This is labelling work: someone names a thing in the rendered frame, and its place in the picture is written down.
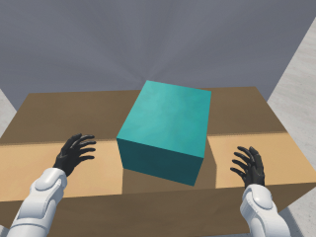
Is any robot right hand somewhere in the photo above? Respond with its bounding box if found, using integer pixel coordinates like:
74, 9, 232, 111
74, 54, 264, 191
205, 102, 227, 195
230, 146, 265, 190

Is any robot left forearm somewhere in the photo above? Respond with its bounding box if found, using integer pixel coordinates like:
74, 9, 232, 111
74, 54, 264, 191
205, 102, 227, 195
7, 168, 67, 237

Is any carton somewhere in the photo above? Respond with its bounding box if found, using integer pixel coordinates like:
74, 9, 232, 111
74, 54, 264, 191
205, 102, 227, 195
116, 80, 211, 186

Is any robot right forearm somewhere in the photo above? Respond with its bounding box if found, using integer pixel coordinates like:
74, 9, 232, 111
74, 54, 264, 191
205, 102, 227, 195
240, 184, 291, 237

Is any robot left hand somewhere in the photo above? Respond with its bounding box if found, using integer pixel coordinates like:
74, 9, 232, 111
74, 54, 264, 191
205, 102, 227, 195
52, 133, 97, 177

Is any pedestal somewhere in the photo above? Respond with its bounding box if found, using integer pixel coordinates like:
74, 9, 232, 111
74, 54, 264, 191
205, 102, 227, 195
0, 86, 316, 237

